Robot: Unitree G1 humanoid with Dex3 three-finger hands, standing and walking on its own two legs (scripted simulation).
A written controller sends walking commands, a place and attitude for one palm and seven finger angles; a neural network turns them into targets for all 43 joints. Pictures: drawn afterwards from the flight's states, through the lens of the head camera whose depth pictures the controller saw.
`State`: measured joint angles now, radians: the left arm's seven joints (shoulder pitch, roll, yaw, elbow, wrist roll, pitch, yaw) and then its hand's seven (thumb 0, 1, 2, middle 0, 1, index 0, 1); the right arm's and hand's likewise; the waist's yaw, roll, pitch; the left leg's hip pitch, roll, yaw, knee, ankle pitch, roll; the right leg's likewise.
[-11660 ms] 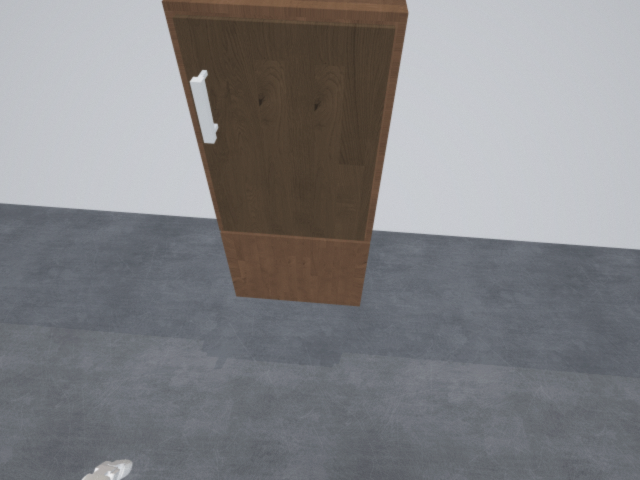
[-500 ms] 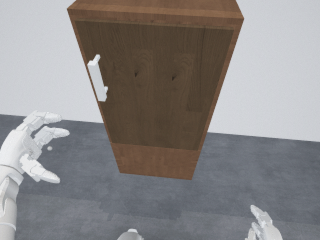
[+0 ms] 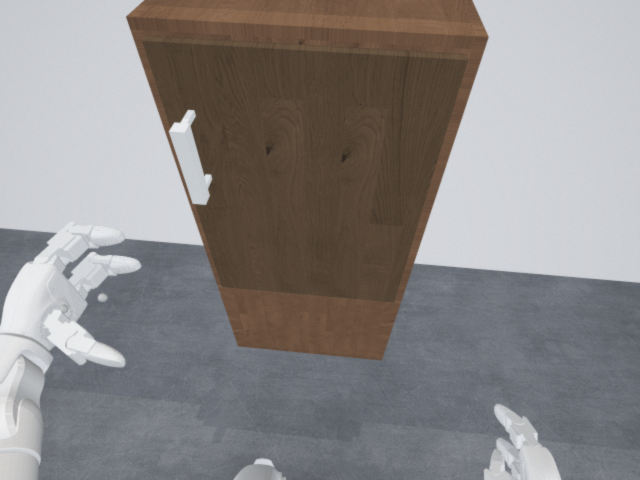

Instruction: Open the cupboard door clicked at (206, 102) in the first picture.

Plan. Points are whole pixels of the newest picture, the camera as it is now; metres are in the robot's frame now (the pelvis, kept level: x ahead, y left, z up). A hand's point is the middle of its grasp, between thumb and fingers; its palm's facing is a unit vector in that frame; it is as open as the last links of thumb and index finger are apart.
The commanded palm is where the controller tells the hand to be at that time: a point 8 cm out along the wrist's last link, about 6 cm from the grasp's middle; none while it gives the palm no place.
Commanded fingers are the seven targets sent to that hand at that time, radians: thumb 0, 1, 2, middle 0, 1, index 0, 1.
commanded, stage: move the hooked fingers beside the handle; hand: left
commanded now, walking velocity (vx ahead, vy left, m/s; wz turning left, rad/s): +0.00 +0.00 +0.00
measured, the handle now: (195, 158) +0.56 +0.24 +0.08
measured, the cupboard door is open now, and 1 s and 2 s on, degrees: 0 0 0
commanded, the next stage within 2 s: none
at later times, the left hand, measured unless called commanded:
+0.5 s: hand (124, 246) +0.37 +0.28 +0.09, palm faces -0.01 -1.00 +0.02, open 14.0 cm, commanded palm +0.34 +0.33 +0.10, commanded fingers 0.00 -0.50 0.30 -0.30 -1.20 -0.30 -1.20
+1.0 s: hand (125, 210) +0.43 +0.30 +0.09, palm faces +0.00 -1.00 +0.03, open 14.0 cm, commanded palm +0.41 +0.35 +0.09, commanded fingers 0.00 -0.50 0.30 -0.30 -1.20 -0.30 -1.20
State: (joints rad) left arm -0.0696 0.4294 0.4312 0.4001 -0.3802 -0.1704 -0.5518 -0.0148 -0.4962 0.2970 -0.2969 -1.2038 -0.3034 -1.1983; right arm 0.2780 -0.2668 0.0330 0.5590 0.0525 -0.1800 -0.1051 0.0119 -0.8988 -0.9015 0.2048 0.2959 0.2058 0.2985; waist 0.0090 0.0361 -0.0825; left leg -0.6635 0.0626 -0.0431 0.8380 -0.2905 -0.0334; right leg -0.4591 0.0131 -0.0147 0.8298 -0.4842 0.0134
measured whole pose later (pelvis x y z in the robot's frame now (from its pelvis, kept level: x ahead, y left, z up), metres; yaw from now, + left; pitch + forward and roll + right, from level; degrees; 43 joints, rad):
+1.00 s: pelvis +0.00 +0.01 -0.02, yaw -2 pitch +15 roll -4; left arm -0.69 0.68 0.54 1.08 -0.22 -0.28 -0.59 -0.02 -0.50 0.30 -0.30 -1.20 -0.30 -1.20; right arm 0.35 -0.29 0.02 0.61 0.04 -0.02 -0.08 0.01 -0.90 -0.90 0.21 0.30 0.21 0.30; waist -0.09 0.01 -0.10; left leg -0.91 0.08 -0.05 0.98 -0.34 -0.02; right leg -0.70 0.04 -0.01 0.95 -0.52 0.02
